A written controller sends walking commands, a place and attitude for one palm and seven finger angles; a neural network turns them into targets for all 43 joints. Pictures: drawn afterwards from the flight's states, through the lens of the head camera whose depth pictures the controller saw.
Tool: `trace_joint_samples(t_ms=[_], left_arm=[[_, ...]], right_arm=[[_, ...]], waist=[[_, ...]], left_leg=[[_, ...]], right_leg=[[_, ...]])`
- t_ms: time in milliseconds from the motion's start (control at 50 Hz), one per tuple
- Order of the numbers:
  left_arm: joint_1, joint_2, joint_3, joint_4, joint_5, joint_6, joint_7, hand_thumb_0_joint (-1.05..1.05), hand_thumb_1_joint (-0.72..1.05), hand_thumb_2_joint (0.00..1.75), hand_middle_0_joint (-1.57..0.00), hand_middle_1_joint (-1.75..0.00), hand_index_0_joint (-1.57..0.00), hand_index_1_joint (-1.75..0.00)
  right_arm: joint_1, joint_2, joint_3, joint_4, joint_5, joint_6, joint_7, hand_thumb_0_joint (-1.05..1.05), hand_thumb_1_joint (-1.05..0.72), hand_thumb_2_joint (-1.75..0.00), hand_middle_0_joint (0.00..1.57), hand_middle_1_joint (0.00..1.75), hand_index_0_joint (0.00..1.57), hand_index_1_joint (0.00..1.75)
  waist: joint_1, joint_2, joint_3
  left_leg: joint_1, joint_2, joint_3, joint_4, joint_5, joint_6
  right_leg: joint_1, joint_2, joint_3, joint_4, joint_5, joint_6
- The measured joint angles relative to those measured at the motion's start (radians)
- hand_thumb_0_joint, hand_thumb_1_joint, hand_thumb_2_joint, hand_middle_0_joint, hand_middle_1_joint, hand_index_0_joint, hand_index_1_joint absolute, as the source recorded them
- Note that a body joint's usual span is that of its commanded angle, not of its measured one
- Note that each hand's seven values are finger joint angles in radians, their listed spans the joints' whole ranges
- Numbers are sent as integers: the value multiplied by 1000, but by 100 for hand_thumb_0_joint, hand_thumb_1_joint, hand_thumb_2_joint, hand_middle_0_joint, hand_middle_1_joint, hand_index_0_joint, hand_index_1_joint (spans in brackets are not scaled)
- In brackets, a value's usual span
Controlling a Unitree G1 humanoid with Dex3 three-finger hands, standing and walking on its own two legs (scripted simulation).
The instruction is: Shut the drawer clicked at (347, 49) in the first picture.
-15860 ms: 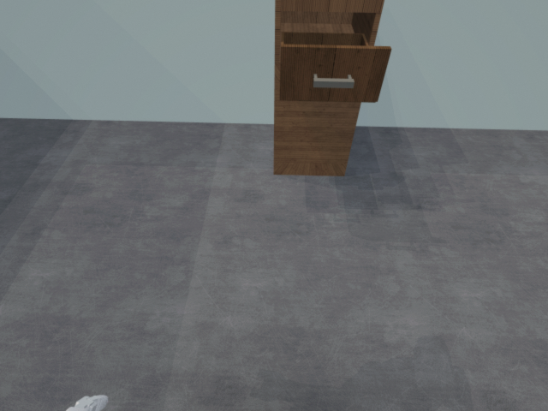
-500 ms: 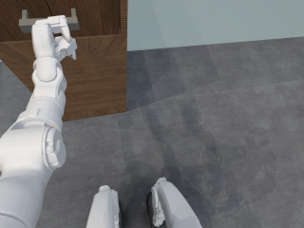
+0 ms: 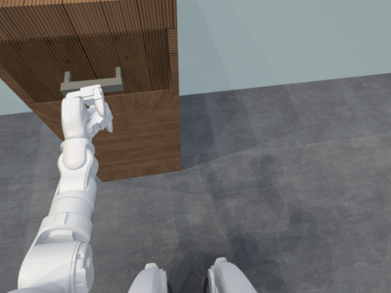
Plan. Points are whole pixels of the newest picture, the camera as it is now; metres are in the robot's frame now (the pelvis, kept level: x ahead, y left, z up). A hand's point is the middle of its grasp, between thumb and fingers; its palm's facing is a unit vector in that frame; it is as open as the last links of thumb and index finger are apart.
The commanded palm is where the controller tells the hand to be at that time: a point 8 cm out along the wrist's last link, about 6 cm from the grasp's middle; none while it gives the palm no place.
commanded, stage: draw the hand back to the body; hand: left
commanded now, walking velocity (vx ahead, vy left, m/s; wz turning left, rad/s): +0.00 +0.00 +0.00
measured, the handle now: (93, 80) +0.57 +0.20 +0.03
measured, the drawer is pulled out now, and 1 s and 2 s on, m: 0.00 0.00 0.00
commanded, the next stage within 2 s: step back with the hand held close in 1.20 s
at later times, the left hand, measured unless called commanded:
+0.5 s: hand (43, 178) +0.30 +0.19 +0.14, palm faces +0.16 -0.96 -0.24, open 3.3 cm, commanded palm +0.26 +0.24 +0.16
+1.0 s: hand out of the picture +0.18 +0.24 +0.23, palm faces +0.41 -0.83 -0.38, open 3.3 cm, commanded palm +0.12 +0.29 +0.25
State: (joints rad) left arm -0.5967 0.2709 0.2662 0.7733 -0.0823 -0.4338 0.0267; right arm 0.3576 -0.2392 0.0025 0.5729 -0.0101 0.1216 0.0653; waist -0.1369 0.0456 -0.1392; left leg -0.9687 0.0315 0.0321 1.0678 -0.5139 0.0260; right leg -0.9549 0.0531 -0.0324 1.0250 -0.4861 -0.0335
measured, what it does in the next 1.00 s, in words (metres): rises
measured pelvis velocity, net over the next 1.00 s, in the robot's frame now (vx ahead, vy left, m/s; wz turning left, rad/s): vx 0.01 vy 0.00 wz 0.05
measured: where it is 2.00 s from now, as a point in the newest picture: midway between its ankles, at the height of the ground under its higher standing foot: outside the picture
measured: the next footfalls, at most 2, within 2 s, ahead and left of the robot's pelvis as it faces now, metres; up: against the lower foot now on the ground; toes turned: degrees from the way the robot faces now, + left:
none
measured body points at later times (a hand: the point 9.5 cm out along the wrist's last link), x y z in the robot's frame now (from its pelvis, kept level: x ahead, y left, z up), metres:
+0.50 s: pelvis +0.01 +0.00 +0.06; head +0.03 -0.02 +0.51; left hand +0.29 +0.24 +0.15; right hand +0.21 -0.23 -0.02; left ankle -0.01 +0.10 -0.66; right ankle -0.01 -0.10 -0.66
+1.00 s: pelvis +0.01 +0.00 +0.08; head -0.01 -0.03 +0.53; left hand +0.16 +0.28 +0.26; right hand +0.20 -0.21 -0.01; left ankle -0.01 +0.10 -0.66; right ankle -0.01 -0.10 -0.66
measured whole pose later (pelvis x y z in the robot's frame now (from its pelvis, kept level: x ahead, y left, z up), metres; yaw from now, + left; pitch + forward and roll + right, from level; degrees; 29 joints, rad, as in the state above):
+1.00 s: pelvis +0.01 +0.00 +0.08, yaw +3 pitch -4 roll +0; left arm 0.50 0.34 0.25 -0.43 -0.08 -0.07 0.10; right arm 0.21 -0.24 0.04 0.60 0.01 -0.06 -0.06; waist 0.05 0.08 -0.01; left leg -0.11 -0.01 0.01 0.45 -0.27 0.02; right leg -0.09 0.02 -0.04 0.42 -0.27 -0.03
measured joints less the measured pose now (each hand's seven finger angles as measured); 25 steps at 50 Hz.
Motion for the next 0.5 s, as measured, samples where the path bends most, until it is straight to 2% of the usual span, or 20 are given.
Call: trace_joint_samples(t_ms=[120, 220, 340, 420, 500], left_arm=[[239, -48, -74, -234, -56, 77, -19, 2, 90, 90, -139, -160, -140, -160], [352, -49, -106, -345, -76, 99, -42, 2, 90, 90, -140, -160, -140, -160], [463, -43, -123, -460, -116, 162, -105, 2, 90, 90, -140, -160, -140, -160], [557, -3, -172, -574, -40, 265, -37, 2, 90, 90, -140, -160, -140, -160], [636, 18, -202, -669, -8, 341, 19, 2, 90, 90, -140, -160, -140, -160]], right_arm=[[-10, -1, 4, -15, 33, -24, -22, 0, -91, -90, 21, 30, 20, 30], [-57, -11, 0, -17, 43, -54, -42, 0, -91, -90, 21, 30, 20, 30], [-113, -24, 4, -39, 58, -84, -65, 1, -91, -90, 20, 30, 20, 30], [-152, -14, 13, -56, 64, -63, -99, 1, -91, -90, 20, 30, 20, 30], [-178, -7, 35, -59, 60, -61, -130, 1, -91, -90, 20, 30, 20, 30]], waist=[[51, -3, 6], [75, -5, 8], [98, -2, 12], [115, -6, 45], [134, 0, 76]], left_leg=[[173, -9, -10, -129, 36, -4], [269, -16, -27, -178, 48, -9], [368, -25, -33, -228, 69, -8], [483, -33, -23, -311, 103, -9], [597, -41, -20, -410, 148, -3]], right_leg=[[178, -4, -4, -129, 30, -2], [283, -10, -20, -181, 38, -5], [383, -17, -25, -229, 54, -4], [489, -23, -13, -295, 81, -2], [599, -30, -8, -385, 121, 2]])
